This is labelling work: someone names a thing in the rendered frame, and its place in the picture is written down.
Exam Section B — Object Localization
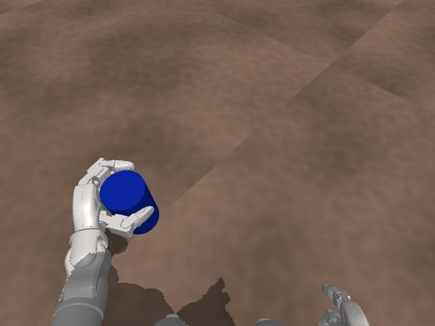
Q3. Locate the can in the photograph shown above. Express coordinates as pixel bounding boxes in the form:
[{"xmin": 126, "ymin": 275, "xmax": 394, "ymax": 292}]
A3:
[{"xmin": 100, "ymin": 170, "xmax": 159, "ymax": 234}]

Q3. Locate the left robot arm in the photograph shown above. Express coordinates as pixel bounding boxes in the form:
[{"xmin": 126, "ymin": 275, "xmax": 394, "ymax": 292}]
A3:
[{"xmin": 51, "ymin": 228, "xmax": 111, "ymax": 326}]

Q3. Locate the left robot hand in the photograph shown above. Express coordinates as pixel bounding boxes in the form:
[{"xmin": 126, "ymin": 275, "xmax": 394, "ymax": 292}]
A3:
[{"xmin": 72, "ymin": 158, "xmax": 154, "ymax": 238}]

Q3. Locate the right robot hand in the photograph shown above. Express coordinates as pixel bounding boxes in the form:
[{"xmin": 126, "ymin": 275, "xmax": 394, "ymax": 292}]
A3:
[{"xmin": 319, "ymin": 284, "xmax": 370, "ymax": 326}]

